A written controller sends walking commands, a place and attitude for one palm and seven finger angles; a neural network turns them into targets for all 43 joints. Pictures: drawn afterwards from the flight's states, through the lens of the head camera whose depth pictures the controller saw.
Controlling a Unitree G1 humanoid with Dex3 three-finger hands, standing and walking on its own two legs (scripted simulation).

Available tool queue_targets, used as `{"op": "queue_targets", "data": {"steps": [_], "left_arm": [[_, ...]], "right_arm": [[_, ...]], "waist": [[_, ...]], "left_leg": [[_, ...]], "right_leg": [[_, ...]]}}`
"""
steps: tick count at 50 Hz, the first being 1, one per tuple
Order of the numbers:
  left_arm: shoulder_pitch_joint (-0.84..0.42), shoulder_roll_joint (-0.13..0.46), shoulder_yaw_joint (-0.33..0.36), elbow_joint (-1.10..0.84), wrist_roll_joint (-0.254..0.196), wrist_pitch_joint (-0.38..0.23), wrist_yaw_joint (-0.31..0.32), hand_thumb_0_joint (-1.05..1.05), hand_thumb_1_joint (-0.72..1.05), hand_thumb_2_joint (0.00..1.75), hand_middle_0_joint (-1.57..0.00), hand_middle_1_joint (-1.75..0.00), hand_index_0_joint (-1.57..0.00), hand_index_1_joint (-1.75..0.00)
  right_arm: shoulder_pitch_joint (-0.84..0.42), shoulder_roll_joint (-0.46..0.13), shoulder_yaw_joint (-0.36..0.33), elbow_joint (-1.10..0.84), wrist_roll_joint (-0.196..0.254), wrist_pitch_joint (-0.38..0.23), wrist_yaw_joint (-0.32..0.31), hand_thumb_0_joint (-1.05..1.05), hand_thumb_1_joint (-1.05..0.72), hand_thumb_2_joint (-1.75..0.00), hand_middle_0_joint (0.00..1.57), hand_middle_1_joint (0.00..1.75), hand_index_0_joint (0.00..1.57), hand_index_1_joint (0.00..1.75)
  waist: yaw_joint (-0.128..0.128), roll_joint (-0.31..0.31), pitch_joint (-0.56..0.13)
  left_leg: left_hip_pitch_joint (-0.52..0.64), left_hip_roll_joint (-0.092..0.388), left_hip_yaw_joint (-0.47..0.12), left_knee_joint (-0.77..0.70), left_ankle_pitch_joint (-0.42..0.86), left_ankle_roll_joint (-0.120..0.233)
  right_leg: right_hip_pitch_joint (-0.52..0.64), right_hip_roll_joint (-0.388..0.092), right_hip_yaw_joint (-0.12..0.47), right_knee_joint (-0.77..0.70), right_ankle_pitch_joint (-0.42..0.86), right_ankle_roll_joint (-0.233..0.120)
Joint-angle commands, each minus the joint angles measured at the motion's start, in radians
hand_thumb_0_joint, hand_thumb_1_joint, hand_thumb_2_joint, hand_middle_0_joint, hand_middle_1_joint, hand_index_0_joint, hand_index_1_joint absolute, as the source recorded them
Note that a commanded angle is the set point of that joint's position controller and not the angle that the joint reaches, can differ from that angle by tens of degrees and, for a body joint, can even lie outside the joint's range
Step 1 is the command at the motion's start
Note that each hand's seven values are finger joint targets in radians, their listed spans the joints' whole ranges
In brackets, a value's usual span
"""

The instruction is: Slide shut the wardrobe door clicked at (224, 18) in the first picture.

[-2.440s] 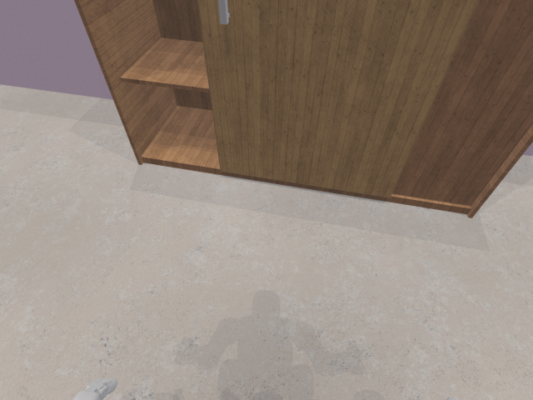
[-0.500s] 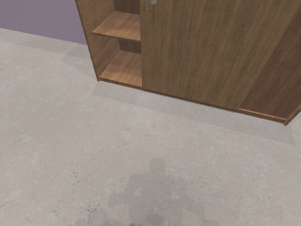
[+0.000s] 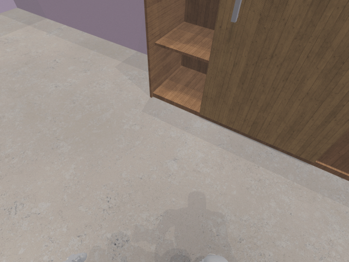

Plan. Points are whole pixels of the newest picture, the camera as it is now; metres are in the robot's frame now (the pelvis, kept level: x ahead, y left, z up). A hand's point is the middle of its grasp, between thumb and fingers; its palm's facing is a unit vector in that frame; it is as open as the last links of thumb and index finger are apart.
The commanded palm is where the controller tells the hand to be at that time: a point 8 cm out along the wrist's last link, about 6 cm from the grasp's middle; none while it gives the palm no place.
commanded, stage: walk to a spot facing it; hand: right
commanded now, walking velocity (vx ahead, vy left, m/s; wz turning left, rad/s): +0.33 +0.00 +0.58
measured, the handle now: out of the picture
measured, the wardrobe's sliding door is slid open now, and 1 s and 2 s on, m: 0.47 0.47 0.47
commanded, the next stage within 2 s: turn to face it in 1.84 s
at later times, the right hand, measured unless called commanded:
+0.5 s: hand (266, 211) +0.30 -0.29 -0.18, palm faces -0.25 +0.95 -0.19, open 7.4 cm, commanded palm none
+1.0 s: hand (207, 150) +0.54 -0.13 -0.19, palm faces -0.54 +0.82 -0.20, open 7.2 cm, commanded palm none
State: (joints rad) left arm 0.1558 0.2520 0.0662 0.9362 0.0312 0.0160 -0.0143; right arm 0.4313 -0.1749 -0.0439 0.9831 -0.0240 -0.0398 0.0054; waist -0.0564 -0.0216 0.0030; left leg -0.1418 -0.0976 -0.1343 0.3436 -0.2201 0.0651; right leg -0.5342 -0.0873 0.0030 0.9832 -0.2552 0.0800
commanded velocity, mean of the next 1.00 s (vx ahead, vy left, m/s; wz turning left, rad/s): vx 0.33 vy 0.00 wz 0.52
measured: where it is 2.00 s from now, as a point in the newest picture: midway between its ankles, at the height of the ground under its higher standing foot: (145, 179)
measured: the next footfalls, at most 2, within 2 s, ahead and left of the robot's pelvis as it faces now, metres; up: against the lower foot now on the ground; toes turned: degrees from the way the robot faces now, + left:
right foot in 0.20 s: +0.16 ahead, -0.15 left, +0.00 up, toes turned +5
left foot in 0.86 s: +0.36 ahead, +0.04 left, +0.00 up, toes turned +40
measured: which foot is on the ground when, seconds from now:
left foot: down 0.00-0.20, up 0.22-0.84, down 0.86-1.00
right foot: up 0.00-0.18, down 0.20-0.86, up 0.88-1.00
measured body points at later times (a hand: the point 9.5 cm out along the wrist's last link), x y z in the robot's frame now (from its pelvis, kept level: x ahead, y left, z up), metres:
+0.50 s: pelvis +0.17 -0.11 +0.00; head +0.18 -0.14 +0.44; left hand +0.06 +0.12 -0.13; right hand +0.31 -0.34 -0.16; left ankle +0.15 +0.06 -0.63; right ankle +0.12 -0.16 -0.75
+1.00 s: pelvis +0.38 -0.01 -0.02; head +0.41 -0.01 +0.43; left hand +0.23 +0.15 -0.17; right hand +0.57 -0.18 -0.18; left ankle +0.33 +0.01 -0.75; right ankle +0.39 -0.17 -0.64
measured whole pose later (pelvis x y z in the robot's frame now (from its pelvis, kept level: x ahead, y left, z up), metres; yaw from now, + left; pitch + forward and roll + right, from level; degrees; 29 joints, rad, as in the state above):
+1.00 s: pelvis +0.38 -0.01 -0.02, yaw +36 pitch -1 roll +2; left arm 0.37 0.10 0.04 1.02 0.02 -0.02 0.01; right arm 0.25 -0.20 -0.08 0.99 -0.01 -0.05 -0.01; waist 0.02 0.02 0.06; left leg -0.21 -0.11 0.12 0.55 -0.34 0.12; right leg -0.47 -0.15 -0.04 1.34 -0.35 0.04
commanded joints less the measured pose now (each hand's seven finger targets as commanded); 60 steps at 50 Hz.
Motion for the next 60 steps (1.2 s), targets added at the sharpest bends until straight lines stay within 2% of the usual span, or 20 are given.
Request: {"op": "queue_targets", "data": {"steps": [1, 5, 8, 9, 10, 11, 15, 18, 24, 33, 39, 41, 42, 43, 44, 45, 46, 50, 58, 60], "left_arm": [[-0.17, 0.044, 0.006, -0.15, -0.012, -0.052, 0.002, 0.0, 0.9, 0.9, -0.2, -0.3, -0.2, -0.3], [-0.146, 0.039, 0.007, -0.163, -0.023, -0.063, 0.002, 0.0, 0.9, 0.9, -0.2, -0.3, -0.2, -0.3], [0.123, 0.096, 0.023, -0.083, -0.029, -0.077, 0.023, 0.0, 0.9, 0.9, -0.2, -0.3, -0.2, -0.3], [0.28, 0.193, 0.045, -0.042, -0.018, -0.083, 0.035, 0.0, 0.9, 0.9, -0.2, -0.3, -0.2, -0.3], [0.349, 0.255, 0.052, -0.032, -0.009, -0.083, 0.034, 0.0, 0.9, 0.9, -0.2, -0.3, -0.2, -0.3], [0.284, 0.228, 0.04, -0.053, -0.01, -0.072, 0.035, 0.0, 0.9, 0.9, -0.2, -0.3, -0.2, -0.3], [0.129, 0.046, -0.011, -0.062, -0.014, -0.099, 0.037, 0.0, 0.9, 0.9, -0.2, -0.3, -0.2, -0.3], [0.19, 0.015, -0.018, -0.027, -0.022, -0.113, 0.048, 0.0, 0.9, 0.9, -0.2, -0.3, -0.2, -0.3], [0.311, 0.007, -0.023, 0.035, -0.021, -0.122, 0.057, 0.0, 0.9, 0.9, -0.2, -0.3, -0.2, -0.3], [0.489, -0.008, -0.037, 0.141, -0.008, -0.112, 0.07, 0.0, 0.9, 0.9, -0.2, -0.3, -0.2, -0.3], [0.454, 0.057, -0.012, 0.132, -0.015, -0.088, 0.061, 0.0, 0.9, 0.9, -0.2, -0.3, -0.2, -0.3], [0.36, 0.056, -0.009, 0.093, -0.024, -0.088, 0.048, 0.0, 0.9, 0.9, -0.2, -0.3, -0.2, -0.3], [0.327, 0.004, -0.016, 0.05, -0.042, -0.088, 0.041, 0.0, 0.9, 0.9, -0.2, -0.3, -0.2, -0.3], [0.275, -0.03, -0.011, 0.002, -0.044, -0.1, 0.045, 0.0, 0.9, 0.9, -0.2, -0.3, -0.2, -0.3], [0.222, -0.01, 0.0, -0.016, -0.032, -0.096, 0.043, 0.0, 0.9, 0.9, -0.2, -0.3, -0.2, -0.3], [0.177, -0.027, 0.007, -0.044, -0.023, -0.089, 0.034, 0.0, 0.9, 0.9, -0.2, -0.3, -0.2, -0.3], [0.245, -0.041, -0.003, -0.021, -0.016, -0.077, 0.032, 0.0, 0.9, 0.9, -0.2, -0.3, -0.2, -0.3], [0.246, -0.06, -0.003, 0.003, -0.007, -0.04, 0.027, 0.0, 0.9, 0.9, -0.2, -0.3, -0.2, -0.3], [-0.026, -0.031, -0.016, -0.082, -0.005, -0.075, -0.006, 0.0, 0.9, 0.9, -0.2, -0.3, -0.2, -0.3], [0.019, 0.01, -0.009, -0.077, -0.005, -0.087, 0.004, 0.0, 0.9, 0.9, -0.2, -0.3, -0.2, -0.3]], "right_arm": [[0.073, -0.193, -0.05, -0.04, -0.005, -0.016, -0.017, 0.0, -0.9, -0.9, 0.2, 0.3, 0.2, 0.3], [0.017, -0.215, -0.058, -0.057, -0.007, -0.01, -0.02, 0.0, -0.9, -0.9, 0.2, 0.3, 0.2, 0.3], [-0.093, -0.206, -0.066, -0.082, -0.001, -0.008, -0.015, 0.0, -0.9, -0.9, 0.2, 0.3, 0.2, 0.3], [-0.086, -0.153, -0.062, -0.097, 0.012, -0.005, -0.006, 0.0, -0.9, -0.9, 0.2, 0.3, 0.2, 0.3], [-0.044, -0.106, -0.053, -0.109, 0.014, -0.009, 0.003, 0.0, -0.9, -0.9, 0.2, 0.3, 0.2, 0.3], [-0.081, -0.139, -0.06, -0.112, 0.005, -0.007, 0.003, 0.0, -0.9, -0.9, 0.2, 0.3, 0.2, 0.3], [-0.076, -0.109, -0.067, -0.066, -0.016, 0.03, 0.035, 0.0, -0.9, -0.9, 0.2, 0.3, 0.2, 0.3], [-0.049, -0.075, -0.062, -0.049, -0.011, 0.054, 0.034, 0.0, -0.9, -0.9, 0.2, 0.3, 0.2, 0.3], [-0.17, -0.061, -0.061, -0.081, -0.013, 0.074, 0.033, 0.0, -0.9, -0.9, 0.2, 0.3, 0.2, 0.3], [-0.401, -0.028, -0.029, -0.124, -0.003, 0.06, 0.038, 0.0, -0.9, -0.9, 0.2, 0.3, 0.2, 0.3], [-0.246, -0.062, -0.038, -0.077, -0.005, 0.036, 0.021, 0.0, -0.9, -0.9, 0.2, 0.3, 0.2, 0.3], [-0.033, -0.137, -0.065, -0.017, -0.01, 0.014, 0.012, 0.0, -0.9, -0.9, 0.2, 0.3, 0.2, 0.3], [0.079, -0.213, -0.08, 0.009, -0.006, 0.008, 0.005, 0.0, -0.9, -0.9, 0.2, 0.3, 0.2, 0.3], [0.096, -0.252, -0.079, 0.013, 0.019, 0.005, -0.008, 0.0, -0.9, -0.9, 0.2, 0.3, 0.2, 0.3], [0.033, -0.258, -0.085, -0.006, 0.027, 0.009, -0.017, 0.0, -0.9, -0.9, 0.2, 0.3, 0.2, 0.3], [-0.032, -0.218, -0.074, -0.018, 0.025, 0.002, -0.016, 0.0, -0.9, -0.9, 0.2, 0.3, 0.2, 0.3], [-0.082, -0.187, -0.062, -0.022, 0.02, -0.011, -0.016, 0.0, -0.9, -0.9, 0.2, 0.3, 0.2, 0.3], [-0.147, -0.127, -0.044, -0.033, -0.001, -0.04, -0.02, 0.0, -0.9, -0.9, 0.2, 0.3, 0.2, 0.3], [-0.036, -0.169, -0.049, 0.005, 0.001, -0.04, -0.013, 0.0, -0.9, -0.9, 0.2, 0.3, 0.2, 0.3], [-0.041, -0.198, -0.057, -0.006, 0.006, -0.037, -0.015, 0.0, -0.9, -0.9, 0.2, 0.3, 0.2, 0.3]], "waist": [[-0.026, 0.15, 0.03], [-0.003, 0.171, 0.048], [0.128, 0.093, -0.016], [0.184, -0.147, -0.123], [0.167, -0.347, -0.148], [0.148, -0.207, -0.049], [0.027, -0.124, 0.125], [0.014, -0.149, 0.091], [0.035, -0.055, 0.11], [0.107, -0.08, 0.148], [0.014, -0.178, 0.035], [-0.091, -0.204, -0.044], [-0.137, -0.007, -0.129], [-0.1, 0.074, -0.195], [-0.073, 0.0, -0.089], [-0.034, -0.062, 0.063], [0.035, 0.039, 0.015], [0.115, 0.017, 0.115], [0.024, 0.183, 0.048], [0.054, 0.174, -0.031]], "left_leg": [[0.131, 0.287, -0.327, -0.097, 0.08, 0.144], [0.0, 0.276, -0.331, -0.049, 0.13, 0.128], [-0.265, 0.15, -0.23, 0.165, 0.08, 0.05], [-0.406, 0.038, -0.113, 0.434, -0.089, 0.01], [-0.567, -0.019, 0.045, 0.727, -0.365, -0.049], [-0.562, 0.059, 0.018, 0.835, -0.323, -0.047], [-0.498, 0.154, 0.074, 0.92, -0.037, -0.067], [-0.493, 0.137, 0.095, 0.947, 0.07, -0.075], [-0.658, 0.151, 0.108, 0.958, 0.142, -0.085], [-0.682, 0.123, 0.265, 0.641, 0.053, -0.04], [-0.288, -0.016, 0.418, 0.372, -0.073, 0.047], [0.111, 0.051, 0.333, 0.225, -0.005, 0.104], [0.375, 0.294, -0.032, 0.147, 0.088, 0.227], [0.455, 0.486, -0.432, 0.064, 0.322, 0.318], [0.343, 0.507, -0.364, -0.014, 0.239, 0.325], [0.181, 0.449, -0.237, -0.036, 0.333, 0.162], [0.124, 0.414, -0.208, -0.043, 0.312, 0.112], [-0.205, 0.313, -0.001, -0.103, 0.269, 0.149], [0.047, 0.216, 0.037, 0.036, 0.546, 0.074], [0.11, 0.223, 0.021, 0.154, 0.7, 0.06]], "right_leg": [[-0.141, 0.013, -0.007, -0.128, -0.046, -0.006], [0.059, 0.047, -0.009, -0.285, -0.079, -0.028], [0.538, 0.05, -0.005, -0.523, 0.013, -0.045], [0.754, -0.15, 0.202, -0.597, -0.137, -0.078], [0.78, -0.402, 0.524, -0.735, -0.245, -0.144], [0.608, -0.43, 0.573, -0.797, -0.332, -0.188], [0.325, -0.233, 0.15, -0.816, -0.053, -0.062], [0.357, -0.162, -0.04, -0.769, 0.252, 0.02], [0.47, -0.197, -0.1, -0.767, 0.423, 0.015], [0.706, -0.21, -0.197, -0.736, 0.79, -0.028], [0.672, -0.211, -0.347, -0.388, 1.406, -0.044], [0.394, -0.226, -0.336, -0.029, 1.099, -0.038], [0.088, -0.105, -0.311, 0.333, 0.249, -0.032], [-0.127, 0.021, -0.189, 0.581, -0.322, -0.03], [-0.177, -0.024, -0.047, 0.589, -0.224, -0.062], [-0.192, -0.053, -0.015, 0.511, -0.145, -0.053], [-0.16, -0.081, -0.007, 0.458, -0.089, -0.039], [-0.013, -0.102, -0.041, 0.227, -0.063, -0.014], [0.042, 0.001, -0.155, -0.303, 0.082, -0.024], [0.178, 0.052, -0.187, -0.415, 0.082, -0.039]]}}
